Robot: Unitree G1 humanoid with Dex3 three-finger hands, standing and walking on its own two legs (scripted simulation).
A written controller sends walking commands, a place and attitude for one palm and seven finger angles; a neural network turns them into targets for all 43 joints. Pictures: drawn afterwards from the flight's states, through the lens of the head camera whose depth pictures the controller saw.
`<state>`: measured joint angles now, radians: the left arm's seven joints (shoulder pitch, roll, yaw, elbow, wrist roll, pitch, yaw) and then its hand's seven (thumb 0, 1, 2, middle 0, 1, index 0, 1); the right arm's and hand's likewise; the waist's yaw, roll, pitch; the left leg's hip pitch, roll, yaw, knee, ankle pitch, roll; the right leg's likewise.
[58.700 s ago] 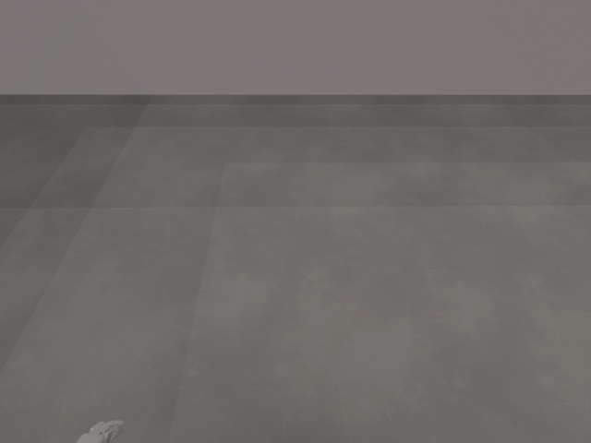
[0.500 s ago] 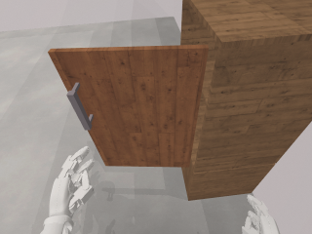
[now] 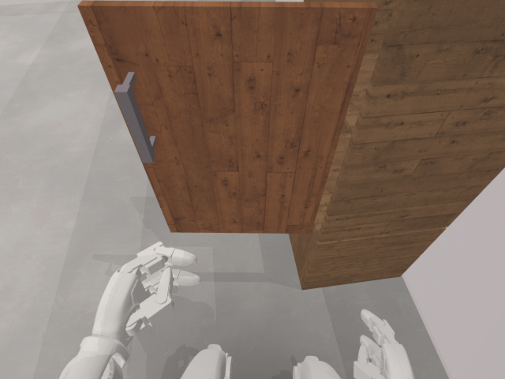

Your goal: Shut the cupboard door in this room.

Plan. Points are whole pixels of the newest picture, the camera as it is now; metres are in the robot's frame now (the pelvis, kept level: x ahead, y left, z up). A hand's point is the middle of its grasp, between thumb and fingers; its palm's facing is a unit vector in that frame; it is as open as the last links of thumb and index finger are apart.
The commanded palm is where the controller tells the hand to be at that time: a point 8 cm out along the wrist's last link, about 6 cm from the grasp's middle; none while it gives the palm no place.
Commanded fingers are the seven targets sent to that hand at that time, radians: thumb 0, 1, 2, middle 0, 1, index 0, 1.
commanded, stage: raise the hand and make a fist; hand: left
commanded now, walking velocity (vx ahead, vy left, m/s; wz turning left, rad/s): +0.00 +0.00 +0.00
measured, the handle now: (140, 120) +0.49 +0.22 +0.14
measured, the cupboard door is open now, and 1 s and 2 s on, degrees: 82 82 82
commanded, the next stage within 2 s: bring the fist close to the handle in 1.16 s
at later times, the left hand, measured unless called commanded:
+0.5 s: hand (106, 266) +0.24 +0.20 +0.12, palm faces +0.13 -0.99 -0.07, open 3.1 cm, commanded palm +0.21 +0.24 +0.11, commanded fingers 0.00 0.90 0.90 -1.30 -1.50 -1.30 -1.50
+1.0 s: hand (142, 248) +0.26 +0.16 +0.12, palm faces -0.03 -1.00 -0.03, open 3.1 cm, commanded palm +0.24 +0.23 +0.13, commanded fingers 0.00 0.90 0.90 -1.30 -1.50 -1.30 -1.50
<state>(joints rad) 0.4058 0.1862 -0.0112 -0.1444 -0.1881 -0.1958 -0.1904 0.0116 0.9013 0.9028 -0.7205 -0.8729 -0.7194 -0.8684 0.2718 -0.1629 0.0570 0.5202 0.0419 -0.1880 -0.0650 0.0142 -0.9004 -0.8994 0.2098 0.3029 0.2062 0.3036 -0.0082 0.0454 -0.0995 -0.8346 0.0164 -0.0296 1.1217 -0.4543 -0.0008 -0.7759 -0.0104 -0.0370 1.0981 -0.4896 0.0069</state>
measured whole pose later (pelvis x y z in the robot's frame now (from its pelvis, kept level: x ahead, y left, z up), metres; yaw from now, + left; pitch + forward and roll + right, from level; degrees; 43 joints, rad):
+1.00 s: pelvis +0.04 -0.02 +0.04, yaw +1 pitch +6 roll -1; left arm 0.35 0.23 0.14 -0.09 -0.28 -0.13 -0.26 0.01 0.90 0.90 -1.30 -1.50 -1.30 -1.50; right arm 0.29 -0.27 0.03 0.55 0.04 -0.23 -0.08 0.01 -0.90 -0.90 0.21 0.30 0.20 0.30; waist 0.01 0.05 -0.09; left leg -0.55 0.02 -0.03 0.86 -0.41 -0.02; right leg -0.50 -0.01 -0.04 0.85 -0.45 -0.01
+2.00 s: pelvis +0.04 -0.01 +0.05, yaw +0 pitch +6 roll -1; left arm -0.06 0.24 0.17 0.25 -0.23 -0.16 -0.19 0.01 0.90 0.90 -1.30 -1.50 -1.30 -1.50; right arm 0.26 -0.26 0.03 0.61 0.03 -0.20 -0.08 0.01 -0.90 -0.90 0.21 0.30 0.20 0.30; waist -0.01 0.04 -0.06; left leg -0.56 0.01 -0.02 0.83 -0.38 -0.01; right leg -0.51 -0.01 -0.03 0.82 -0.42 0.00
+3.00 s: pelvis +0.03 -0.01 +0.05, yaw +0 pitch +7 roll -1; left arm -0.35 0.30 0.24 0.60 -0.22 -0.25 -0.25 0.02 0.90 0.90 -1.30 -1.50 -1.30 -1.50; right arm 0.26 -0.26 0.03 0.62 0.04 -0.12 -0.08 0.01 -0.90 -0.90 0.21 0.30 0.20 0.30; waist -0.04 0.03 -0.06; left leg -0.58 0.02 -0.02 0.83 -0.36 -0.01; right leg -0.54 0.00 -0.03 0.82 -0.40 0.00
